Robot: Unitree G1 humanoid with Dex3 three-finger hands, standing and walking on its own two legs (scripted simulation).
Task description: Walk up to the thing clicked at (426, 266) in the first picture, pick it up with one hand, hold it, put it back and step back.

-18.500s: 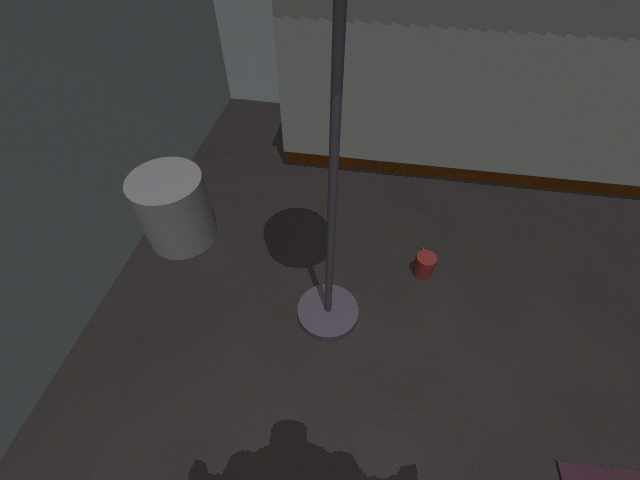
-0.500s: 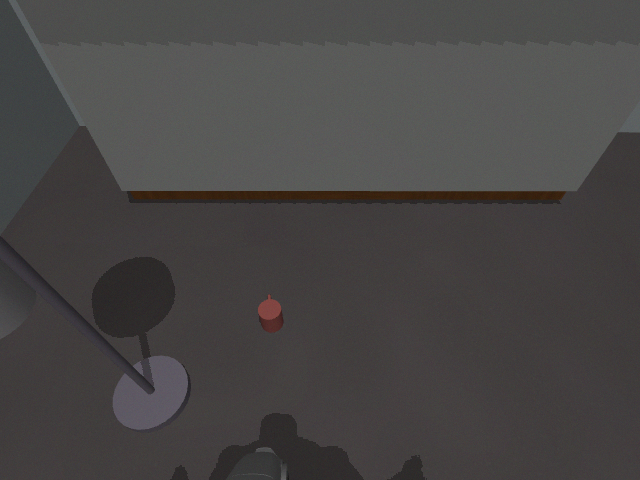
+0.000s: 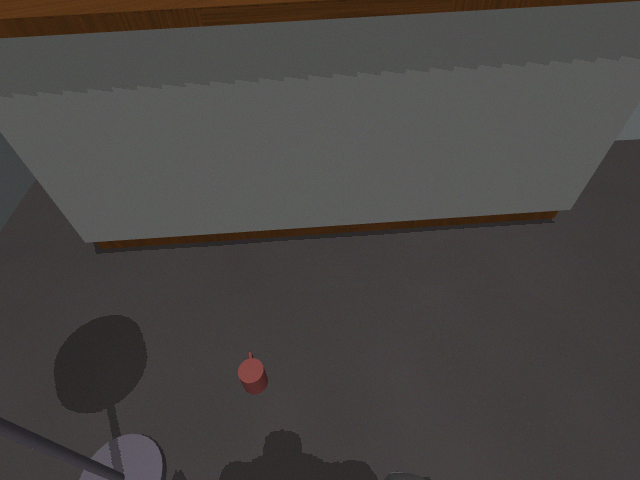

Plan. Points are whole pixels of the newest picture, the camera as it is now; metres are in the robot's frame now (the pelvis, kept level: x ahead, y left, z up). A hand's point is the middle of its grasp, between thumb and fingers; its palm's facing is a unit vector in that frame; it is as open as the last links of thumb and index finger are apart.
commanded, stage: walk up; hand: left
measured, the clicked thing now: (252, 371) +0.55 +0.25 -0.71
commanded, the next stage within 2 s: stand in 1.52 s
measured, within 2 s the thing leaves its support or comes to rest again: neither
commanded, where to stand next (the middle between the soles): +0.16 +0.03 m, yaw -1 degrees
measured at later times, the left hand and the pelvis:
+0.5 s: hand out of the picture +0.12 +0.30 -0.15, palm faces -0.01 -0.92 -0.39, open 7.4 cm; pelvis +0.04 +0.02 +0.00, yaw +1 degrees
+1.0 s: hand out of the picture +0.13 +0.29 -0.12, palm faces -0.01 -0.92 -0.38, open 7.4 cm; pelvis +0.05 +0.03 +0.02, yaw +0 degrees
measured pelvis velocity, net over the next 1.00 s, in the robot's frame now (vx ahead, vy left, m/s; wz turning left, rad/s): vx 0.05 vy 0.03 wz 0.00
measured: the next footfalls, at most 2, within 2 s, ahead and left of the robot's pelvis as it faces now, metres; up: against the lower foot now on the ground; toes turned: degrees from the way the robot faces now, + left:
left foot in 0.30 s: +0.12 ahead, +0.16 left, +0.00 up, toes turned +2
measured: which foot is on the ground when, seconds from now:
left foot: up 0.00-0.28, down 0.30-1.00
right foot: down 0.00-1.00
